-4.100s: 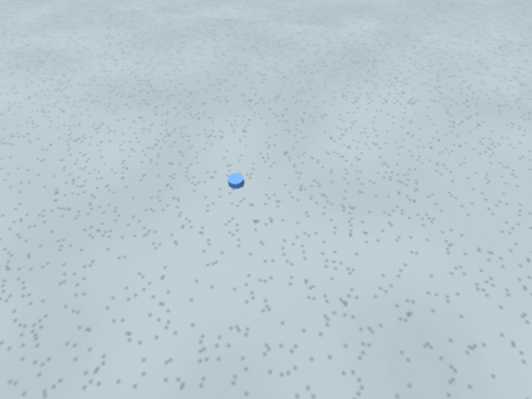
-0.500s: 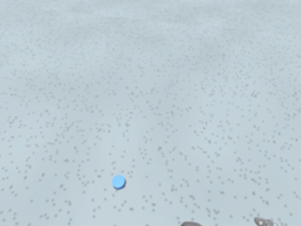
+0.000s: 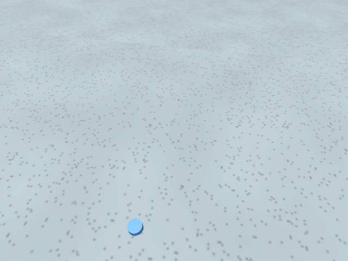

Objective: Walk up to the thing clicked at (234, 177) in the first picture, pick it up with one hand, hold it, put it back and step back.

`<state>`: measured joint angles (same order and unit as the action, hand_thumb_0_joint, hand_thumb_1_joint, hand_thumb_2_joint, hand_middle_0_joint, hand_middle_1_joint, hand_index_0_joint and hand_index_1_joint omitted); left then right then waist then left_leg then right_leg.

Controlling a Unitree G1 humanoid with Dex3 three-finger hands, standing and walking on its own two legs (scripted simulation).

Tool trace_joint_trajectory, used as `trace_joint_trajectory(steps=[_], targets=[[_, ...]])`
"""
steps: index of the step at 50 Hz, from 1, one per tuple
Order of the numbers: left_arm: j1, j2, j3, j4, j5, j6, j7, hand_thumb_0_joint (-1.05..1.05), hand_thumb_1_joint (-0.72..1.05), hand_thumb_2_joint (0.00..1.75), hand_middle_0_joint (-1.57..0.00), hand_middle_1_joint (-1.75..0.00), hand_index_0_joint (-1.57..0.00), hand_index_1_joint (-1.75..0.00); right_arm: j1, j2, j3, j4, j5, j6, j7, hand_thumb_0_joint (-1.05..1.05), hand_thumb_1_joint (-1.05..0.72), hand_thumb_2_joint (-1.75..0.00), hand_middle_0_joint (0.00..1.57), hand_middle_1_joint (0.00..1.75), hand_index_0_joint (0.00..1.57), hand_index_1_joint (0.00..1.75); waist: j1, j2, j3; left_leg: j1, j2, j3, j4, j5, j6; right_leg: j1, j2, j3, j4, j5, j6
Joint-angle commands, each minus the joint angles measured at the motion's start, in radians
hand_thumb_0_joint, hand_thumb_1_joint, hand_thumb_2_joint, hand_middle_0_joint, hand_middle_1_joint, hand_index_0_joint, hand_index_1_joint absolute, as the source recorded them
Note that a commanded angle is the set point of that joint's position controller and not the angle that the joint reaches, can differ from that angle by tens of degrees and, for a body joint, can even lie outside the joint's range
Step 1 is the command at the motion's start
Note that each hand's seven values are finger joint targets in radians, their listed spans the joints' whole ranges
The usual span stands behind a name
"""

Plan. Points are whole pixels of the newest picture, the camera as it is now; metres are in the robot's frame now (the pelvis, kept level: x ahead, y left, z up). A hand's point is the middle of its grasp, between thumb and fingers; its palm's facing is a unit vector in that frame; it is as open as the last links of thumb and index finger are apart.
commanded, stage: walk up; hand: left
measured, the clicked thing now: (135, 226) +0.48 +0.22 -0.75
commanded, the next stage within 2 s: none
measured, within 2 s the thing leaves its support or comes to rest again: neither
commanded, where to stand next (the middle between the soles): +0.09 -0.01 m, yaw -1 degrees
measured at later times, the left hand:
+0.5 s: hand out of the picture +0.09 +0.25 -0.14, palm faces +0.01 -0.94 -0.34, open 7.4 cm
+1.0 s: hand out of the picture +0.12 +0.24 -0.14, palm faces -0.02 -0.94 -0.33, open 7.4 cm
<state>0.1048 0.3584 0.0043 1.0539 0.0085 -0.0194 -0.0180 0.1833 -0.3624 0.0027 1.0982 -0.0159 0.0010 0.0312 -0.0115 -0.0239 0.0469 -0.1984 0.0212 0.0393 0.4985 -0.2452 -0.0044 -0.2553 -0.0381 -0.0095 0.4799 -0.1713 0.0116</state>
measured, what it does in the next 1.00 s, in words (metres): stands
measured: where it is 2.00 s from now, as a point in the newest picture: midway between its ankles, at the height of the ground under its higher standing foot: outside the picture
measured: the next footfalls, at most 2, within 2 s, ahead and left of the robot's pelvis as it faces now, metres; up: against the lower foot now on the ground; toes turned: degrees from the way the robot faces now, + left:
none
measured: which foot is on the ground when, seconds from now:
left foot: down 0.00-1.00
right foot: down 0.00-1.00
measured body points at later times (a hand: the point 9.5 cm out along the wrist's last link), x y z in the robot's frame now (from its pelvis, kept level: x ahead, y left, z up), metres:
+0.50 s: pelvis +0.03 -0.01 +0.01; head +0.04 -0.02 +0.46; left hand +0.09 +0.29 -0.12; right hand +0.14 -0.30 -0.12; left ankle +0.02 +0.12 -0.74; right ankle +0.06 -0.14 -0.74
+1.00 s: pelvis +0.03 -0.01 +0.01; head +0.04 -0.01 +0.46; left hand +0.12 +0.29 -0.12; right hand +0.10 -0.31 -0.12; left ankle +0.02 +0.12 -0.74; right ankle +0.06 -0.14 -0.74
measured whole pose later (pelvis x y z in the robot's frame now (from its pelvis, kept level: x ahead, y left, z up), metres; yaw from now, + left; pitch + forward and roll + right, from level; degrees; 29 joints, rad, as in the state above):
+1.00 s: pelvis +0.03 -0.01 +0.01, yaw +1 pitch -3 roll +0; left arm 0.06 0.34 0.02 1.16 0.02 -0.01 -0.01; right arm 0.11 -0.35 -0.01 1.15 -0.01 0.00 0.01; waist -0.01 0.00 0.06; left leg -0.08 0.03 0.03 0.33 -0.20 -0.02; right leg -0.15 -0.03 -0.03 0.34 -0.15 0.01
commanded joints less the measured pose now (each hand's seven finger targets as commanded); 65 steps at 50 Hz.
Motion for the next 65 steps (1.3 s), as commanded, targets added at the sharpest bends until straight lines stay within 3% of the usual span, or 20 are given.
trace_joint_trajectory(steps=[1,15,24,31,44,65], targets=[[-0.028,0.208,0.043,-0.02,-0.008,-0.02,0.011,0.0,0.9,0.9,-0.2,-0.3,-0.2,-0.3,-0.108,-0.224,-0.043,-0.057,0.0,-0.042,-0.021,0.0,-0.9,-0.9,0.2,0.3,0.2,0.3,0.04,0.106,-0.016,-0.115,0.119,-0.173,-0.251,-0.191,0.043,0.097,-0.056,0.088,-0.111,-0.093,-0.045],[-0.055,0.204,0.033,0.05,-0.01,-0.025,0.018,0.0,0.9,0.9,-0.2,-0.3,-0.2,-0.3,-0.11,-0.21,-0.05,-0.02,0.017,-0.034,-0.031,0.0,-0.9,-0.9,0.2,0.3,0.2,0.3,0.01,0.027,-0.104,0.085,0.107,-0.107,-0.191,0.166,0.034,0.133,-0.1,0.089,-0.165,0.16,-0.028],[-0.07,0.2,0.039,0.063,-0.004,-0.024,0.023,0.0,0.9,0.9,-0.2,-0.3,-0.2,-0.3,-0.143,-0.199,-0.051,-0.008,0.014,-0.022,-0.03,0.0,-0.9,-0.9,0.2,0.3,0.2,0.3,0.011,0.002,-0.069,0.094,0.101,-0.1,-0.208,0.153,0.028,0.112,-0.102,0.088,-0.2,0.121,-0.019],[-0.069,0.199,0.044,0.06,0.001,-0.025,0.025,0.0,0.9,0.9,-0.2,-0.3,-0.2,-0.3,-0.157,-0.196,-0.054,-0.009,0.012,-0.023,-0.031,0.0,-0.9,-0.9,0.2,0.3,0.2,0.3,0.012,0.012,-0.099,0.12,0.108,-0.094,-0.212,0.193,0.025,0.144,-0.104,0.078,-0.198,0.175,-0.021],[-0.091,0.193,0.049,0.042,0.003,-0.017,0.023,0.0,0.9,0.9,-0.2,-0.3,-0.2,-0.3,-0.138,-0.198,-0.051,-0.008,0.009,-0.026,-0.034,0.0,-0.9,-0.9,0.2,0.3,0.2,0.3,0.01,0.041,-0.079,0.063,0.104,-0.096,-0.242,0.131,0.021,0.18,-0.095,0.074,-0.19,0.138,-0.021],[-0.09,0.192,0.05,0.032,0.003,-0.014,0.021,0.0,0.9,0.9,-0.2,-0.3,-0.2,-0.3,-0.101,-0.196,-0.05,-0.012,0.007,-0.026,-0.034,0.0,-0.9,-0.9,0.2,0.3,0.2,0.3,0.006,0.024,-0.059,0.071,0.1,-0.097,-0.242,0.113,0.024,0.154,-0.088,0.081,-0.193,0.105,-0.023]])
